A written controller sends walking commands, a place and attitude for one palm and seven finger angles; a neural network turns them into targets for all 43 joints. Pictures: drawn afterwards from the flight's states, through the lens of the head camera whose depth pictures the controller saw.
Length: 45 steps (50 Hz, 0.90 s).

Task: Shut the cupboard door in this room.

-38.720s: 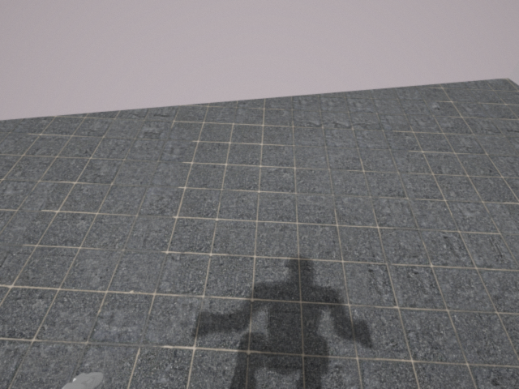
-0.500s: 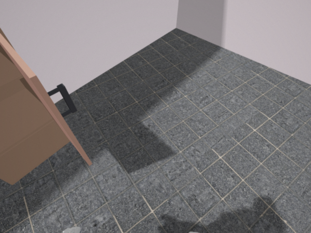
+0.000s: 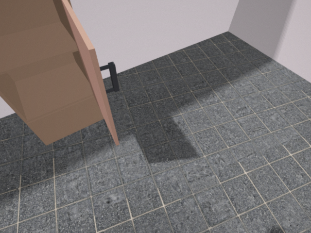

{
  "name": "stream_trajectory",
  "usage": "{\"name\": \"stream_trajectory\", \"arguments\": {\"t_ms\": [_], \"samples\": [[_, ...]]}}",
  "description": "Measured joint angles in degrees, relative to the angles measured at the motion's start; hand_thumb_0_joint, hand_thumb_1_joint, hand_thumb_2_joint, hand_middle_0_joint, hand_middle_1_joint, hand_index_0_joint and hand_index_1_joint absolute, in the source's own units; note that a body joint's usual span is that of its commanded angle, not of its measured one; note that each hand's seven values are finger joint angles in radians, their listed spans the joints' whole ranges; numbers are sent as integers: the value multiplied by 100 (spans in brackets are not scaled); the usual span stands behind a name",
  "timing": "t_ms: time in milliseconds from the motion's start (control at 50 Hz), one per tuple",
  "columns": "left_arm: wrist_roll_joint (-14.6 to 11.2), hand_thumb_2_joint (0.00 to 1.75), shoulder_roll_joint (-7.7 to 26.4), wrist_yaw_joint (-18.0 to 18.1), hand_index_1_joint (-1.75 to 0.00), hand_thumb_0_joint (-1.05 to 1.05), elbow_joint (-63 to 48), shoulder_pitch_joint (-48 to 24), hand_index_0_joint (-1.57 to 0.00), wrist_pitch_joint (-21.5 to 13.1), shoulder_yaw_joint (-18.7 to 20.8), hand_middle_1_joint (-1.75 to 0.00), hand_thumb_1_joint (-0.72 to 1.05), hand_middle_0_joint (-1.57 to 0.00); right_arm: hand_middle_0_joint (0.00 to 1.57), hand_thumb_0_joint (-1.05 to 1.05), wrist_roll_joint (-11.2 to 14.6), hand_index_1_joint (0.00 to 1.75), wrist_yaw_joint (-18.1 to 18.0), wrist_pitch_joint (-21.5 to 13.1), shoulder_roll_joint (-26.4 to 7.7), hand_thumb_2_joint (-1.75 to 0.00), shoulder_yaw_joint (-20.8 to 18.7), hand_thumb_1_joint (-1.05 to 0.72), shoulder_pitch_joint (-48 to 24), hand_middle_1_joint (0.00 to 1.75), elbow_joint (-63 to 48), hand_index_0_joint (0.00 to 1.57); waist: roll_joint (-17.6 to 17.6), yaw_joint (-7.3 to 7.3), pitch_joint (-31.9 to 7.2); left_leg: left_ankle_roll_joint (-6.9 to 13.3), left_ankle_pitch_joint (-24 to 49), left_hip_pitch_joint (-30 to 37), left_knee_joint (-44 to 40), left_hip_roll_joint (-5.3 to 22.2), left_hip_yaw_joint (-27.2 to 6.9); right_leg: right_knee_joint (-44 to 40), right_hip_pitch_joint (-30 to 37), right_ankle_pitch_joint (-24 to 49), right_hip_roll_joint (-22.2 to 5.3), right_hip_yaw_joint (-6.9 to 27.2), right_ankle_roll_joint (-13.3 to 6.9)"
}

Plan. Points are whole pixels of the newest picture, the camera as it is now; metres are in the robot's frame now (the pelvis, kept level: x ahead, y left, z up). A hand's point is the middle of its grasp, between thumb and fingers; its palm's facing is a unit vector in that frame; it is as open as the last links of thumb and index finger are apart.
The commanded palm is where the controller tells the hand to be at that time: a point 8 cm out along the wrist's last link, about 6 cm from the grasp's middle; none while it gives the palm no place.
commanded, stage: turn or walk to find it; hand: left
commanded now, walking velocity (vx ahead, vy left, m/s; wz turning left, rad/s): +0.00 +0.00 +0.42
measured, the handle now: (109, 79) +0.62 +0.22 -0.03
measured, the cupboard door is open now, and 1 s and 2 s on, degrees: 84 84 84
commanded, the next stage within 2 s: stand and wait in 0.20 s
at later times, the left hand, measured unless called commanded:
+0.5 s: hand out of the picture +0.06 +0.17 -0.14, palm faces +0.14 -0.95 -0.26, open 7.4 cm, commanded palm none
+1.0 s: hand out of the picture -0.04 +0.16 -0.17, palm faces +0.29 -0.94 -0.19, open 7.4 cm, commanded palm none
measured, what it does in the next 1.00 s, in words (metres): steps on the spot: right foot, then left foot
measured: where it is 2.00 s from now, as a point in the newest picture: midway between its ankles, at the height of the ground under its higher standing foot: outside the picture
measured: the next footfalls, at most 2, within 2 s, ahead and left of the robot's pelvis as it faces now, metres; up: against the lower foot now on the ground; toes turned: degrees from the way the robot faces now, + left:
right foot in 0.40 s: +0.05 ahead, -0.11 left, +0.00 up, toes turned +2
left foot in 0.76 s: -0.01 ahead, +0.11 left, +0.00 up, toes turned +23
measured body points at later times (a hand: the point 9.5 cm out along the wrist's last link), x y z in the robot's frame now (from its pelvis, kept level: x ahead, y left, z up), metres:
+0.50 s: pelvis +0.01 -0.03 +0.01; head +0.04 -0.06 +0.46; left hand +0.05 +0.22 -0.12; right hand +0.09 -0.25 -0.16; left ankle -0.03 +0.11 -0.70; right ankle +0.01 -0.12 -0.73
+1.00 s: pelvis -0.01 -0.01 +0.01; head +0.01 +0.00 +0.46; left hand -0.05 +0.21 -0.15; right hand +0.08 -0.23 -0.15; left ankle -0.04 +0.10 -0.73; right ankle +0.01 -0.12 -0.73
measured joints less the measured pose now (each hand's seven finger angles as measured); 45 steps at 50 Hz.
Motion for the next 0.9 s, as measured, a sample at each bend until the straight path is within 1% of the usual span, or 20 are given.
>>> {"name": "stream_trajectory", "arguments": {"t_ms": [20, 60, 120, 180, 260, 340, 380, 400, 420, 460, 480, 520, 560, 620, 680, 720, 740, 760, 820, 900], "samples": [[-18, 90, 80, 5, -30, 0, 40, 3, -20, 57, 28, -30, 90, -21, 20, 1, -12, 30, -7, -40, 49, -90, 2, -91, -46, 30, -18, 20, -103, 33, 15, 108, 11, -42, 79, -63, 22, 358, -150, -411, -35, 149, 89], [-21, 90, 182, 35, -30, 0, 152, -18, -20, 202, 58, -30, 90, -20, 20, 1, -38, 30, -36, -95, 125, -90, 32, -91, -85, 30, -66, 20, -166, 58, 4, 251, -167, -66, 184, -102, 2, 1224, -478, -1064, 114, 569, 184], [-29, 90, 226, -1, -30, 0, 249, -120, -20, 277, 79, -30, 91, -20, 20, 0, -63, 30, -107, -121, 174, -89, 66, -91, -65, 30, -85, 20, -75, 32, -67, 294, -79, 17, -86, -119, -159, 2108, -830, -943, 324, 912, 250], [-40, 90, 211, -32, -30, 0, 187, -217, -20, 228, 65, -30, 91, -20, 20, 0, -63, 30, -130, -129, 191, -89, 95, -91, -52, 30, -62, 20, 6, 39, -103, 314, 127, 112, -394, -166, -282, 2229, -937, -708, 403, 1082, 308], [-55, 90, 139, -26, -30, 0, 71, -393, -20, 182, 22, -30, 91, -20, 20, 0, -69, 30, -129, -131, 210, -89, 94, -91, -12, 30, -52, 20, 95, -12, -111, 301, 252, 134, -553, -243, -444, 1733, -806, -705, 478, 1206, 345], [-72, 90, 19, -6, -30, 0, 32, -542, -20, 103, -58, -30, 91, -20, 20, 0, -79, 30, -138, -118, 216, -89, 79, -91, 28, 30, 25, 20, 182, -77, -119, 226, 232, 107, -488, -304, -537, 813, -419, -633, 583, 1193, 295], [-76, 90, -45, 3, -30, 0, 42, -555, -20, 21, -111, -30, 91, -20, 20, 0, -65, 30, -144, -113, 215, -89, 74, -91, 66, 30, 95, 20, 213, -86, -153, 159, 158, 64, -356, -338, -550, 28, -69, -170, 635, 1133, 259], [-68, 90, -81, 12, -30, 0, 62, -544, -20, -37, -138, -30, 91, -20, 20, 0, -44, 30, -142, -117, 208, -89, 68, -91, 92, 30, 137, 20, 238, -85, -175, 115, 84, 16, -220, -349, -556, -342, 98, 150, 652, 1105, 159], [-50, 90, -163, 29, -30, 0, 113, -548, -20, -86, -169, -30, 91, -20, 20, 0, -19, 30, -141, -113, 170, -89, 55, -91, 96, 30, 190, 20, 365, -105, -159, 90, 15, -23, -60, -290, -597, -365, 147, 206, 719, 1042, -17], [-29, 90, -286, 21, -30, 0, 153, -482, -20, -145, -230, -30, 91, -20, 20, 0, -6, 30, -149, -31, 139, -89, 38, -91, 138, 30, 266, 20, 461, -138, -188, 72, -683, -179, 487, -295, -635, -337, 200, 97, 737, 958, -271], [-23, 90, -334, 19, -30, 0, 167, -438, -20, -159, -246, -30, 91, -20, 20, 0, -10, 30, -150, 8, 136, -89, 32, -91, 153, 30, 306, 20, 455, -127, -199, 75, -890, -275, 843, -311, -623, -390, 241, 79, 726, 950, -335], [-20, 90, -420, 27, -30, 0, 212, -362, -20, -153, -263, -30, 91, -20, 20, 0, -15, 30, -148, 31, 127, -89, 21, -91, 168, 30, 385, 20, 435, -111, -188, 68, -977, -428, 1457, -286, -557, -564, 340, 140, 714, 946, -386], [-25, 90, -449, 74, -30, 0, 264, -300, -20, -151, -220, -30, 92, -20, 20, 0, -8, 30, -149, 20, 131, -89, 20, -91, 199, 30, 449, 20, 411, -103, -171, 31, -922, -481, 1727, -207, -493, -727, 418, 233, 721, 923, -399], [-10, 90, -402, 73, -30, 0, 343, -208, -20, -172, -197, -30, 93, -21, 20, 0, 2, 30, -158, 6, 155, -89, 33, -91, 247, 30, 548, 20, 356, -69, -156, -21, -884, -369, 1512, -82, -388, -880, 478, 315, 742, 878, -415], [-6, 90, -366, 72, -30, 0, 447, -109, -20, -185, -196, -30, 93, -21, 20, 0, 8, 30, -179, -20, 187, -90, 70, -91, 261, 30, 641, 20, 301, -9, -149, -39, -745, -120, 844, -6, -288, -931, 470, 351, 777, 844, -416], [-28, 90, -350, 79, -30, 0, 550, -43, -20, -176, -197, -30, 92, -21, 20, 0, 7, 30, -195, -76, 211, -90, 106, -91, 274, 30, 690, 20, 280, 6, -154, -37, -328, 150, 139, 24, -232, -881, 446, 332, 814, 806, -392], [-47, 90, -351, 82, -30, 0, 601, -6, -20, -160, -198, -30, 92, -20, 20, 0, 6, 30, -198, -118, 214, -90, 125, -91, 297, 30, 706, 20, 300, -1, -168, -17, 36, 306, -251, 51, -232, -813, 422, 295, 848, 766, -371], [-65, 90, -351, 81, -30, 0, 651, 16, -20, -136, -195, -30, 92, -20, 20, 0, 1, 30, -204, -160, 221, -90, 136, -91, 318, 30, 733, 20, 319, -14, -180, 16, 187, 408, -464, 87, -259, -719, 393, 241, 877, 712, -347], [-83, 90, -290, 83, -30, 0, 775, 28, -20, -34, -169, -30, 91, -20, 20, 0, -6, 30, -212, -167, 353, -90, 183, -91, 322, 30, 836, 20, 110, 35, -171, 51, -22, 438, -393, -2, -268, -665, 446, 201, 777, 695, -288], [-84, 90, -281, 68, -30, 0, 817, 32, -20, 11, -173, -30, 91, -20, 20, 1, -13, 30, -242, -123, 395, -89, 202, -92, 352, 30, 837, 20, 41, 65, -233, 102, -8, 380, -373, -92, -372, -704, 470, 231, 684, 592, -211]]}}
